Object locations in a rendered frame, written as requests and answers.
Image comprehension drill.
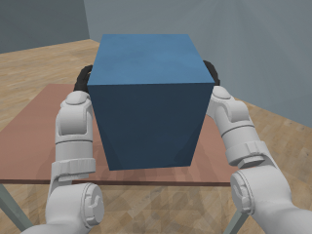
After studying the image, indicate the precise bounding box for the carton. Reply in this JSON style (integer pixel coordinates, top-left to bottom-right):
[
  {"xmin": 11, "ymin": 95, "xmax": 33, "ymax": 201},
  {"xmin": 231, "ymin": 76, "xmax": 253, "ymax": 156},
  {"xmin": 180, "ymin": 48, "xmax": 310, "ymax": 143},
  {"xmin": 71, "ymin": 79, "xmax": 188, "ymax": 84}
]
[{"xmin": 87, "ymin": 34, "xmax": 215, "ymax": 171}]

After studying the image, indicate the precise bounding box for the robot right forearm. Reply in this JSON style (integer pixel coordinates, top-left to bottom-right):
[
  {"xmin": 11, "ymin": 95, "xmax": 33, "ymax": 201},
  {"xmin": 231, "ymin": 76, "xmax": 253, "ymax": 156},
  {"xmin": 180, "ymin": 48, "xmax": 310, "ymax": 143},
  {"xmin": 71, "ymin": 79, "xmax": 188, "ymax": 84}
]
[{"xmin": 206, "ymin": 86, "xmax": 293, "ymax": 201}]

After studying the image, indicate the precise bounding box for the table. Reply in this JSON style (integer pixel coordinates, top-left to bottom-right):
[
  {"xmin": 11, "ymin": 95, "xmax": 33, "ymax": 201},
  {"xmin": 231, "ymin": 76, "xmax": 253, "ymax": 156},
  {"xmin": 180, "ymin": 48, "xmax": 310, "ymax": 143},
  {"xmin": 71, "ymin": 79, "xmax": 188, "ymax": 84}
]
[{"xmin": 0, "ymin": 83, "xmax": 255, "ymax": 234}]

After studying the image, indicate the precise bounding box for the left robot hand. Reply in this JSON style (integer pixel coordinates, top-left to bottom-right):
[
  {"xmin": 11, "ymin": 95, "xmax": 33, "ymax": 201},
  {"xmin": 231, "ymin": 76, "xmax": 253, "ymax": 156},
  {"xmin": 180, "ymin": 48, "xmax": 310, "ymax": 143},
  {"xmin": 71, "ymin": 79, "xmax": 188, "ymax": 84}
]
[{"xmin": 73, "ymin": 64, "xmax": 93, "ymax": 94}]

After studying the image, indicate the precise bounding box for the robot left forearm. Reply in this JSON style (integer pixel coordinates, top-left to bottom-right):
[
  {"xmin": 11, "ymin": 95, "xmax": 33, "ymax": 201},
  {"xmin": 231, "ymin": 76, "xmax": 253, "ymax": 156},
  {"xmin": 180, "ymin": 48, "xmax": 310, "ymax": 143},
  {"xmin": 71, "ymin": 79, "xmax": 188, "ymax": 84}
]
[{"xmin": 45, "ymin": 91, "xmax": 97, "ymax": 222}]

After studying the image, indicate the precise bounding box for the robot left upper arm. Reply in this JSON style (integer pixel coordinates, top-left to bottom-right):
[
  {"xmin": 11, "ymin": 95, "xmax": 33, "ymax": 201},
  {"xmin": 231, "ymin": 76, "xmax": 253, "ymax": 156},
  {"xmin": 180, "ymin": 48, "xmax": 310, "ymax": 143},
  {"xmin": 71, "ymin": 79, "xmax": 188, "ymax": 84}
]
[{"xmin": 20, "ymin": 182, "xmax": 104, "ymax": 234}]

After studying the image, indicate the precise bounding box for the right robot hand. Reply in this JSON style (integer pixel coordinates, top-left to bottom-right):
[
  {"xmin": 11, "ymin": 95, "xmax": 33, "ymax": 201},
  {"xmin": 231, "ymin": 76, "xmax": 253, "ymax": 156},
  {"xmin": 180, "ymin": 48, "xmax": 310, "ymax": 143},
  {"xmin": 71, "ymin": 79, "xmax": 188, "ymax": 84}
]
[{"xmin": 203, "ymin": 60, "xmax": 220, "ymax": 86}]

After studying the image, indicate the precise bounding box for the robot right upper arm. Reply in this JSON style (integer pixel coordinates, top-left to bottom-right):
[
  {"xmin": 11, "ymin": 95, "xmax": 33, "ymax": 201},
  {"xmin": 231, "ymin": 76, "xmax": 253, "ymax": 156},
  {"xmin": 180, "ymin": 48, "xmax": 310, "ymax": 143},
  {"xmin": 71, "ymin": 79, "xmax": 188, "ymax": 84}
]
[{"xmin": 230, "ymin": 165, "xmax": 312, "ymax": 234}]

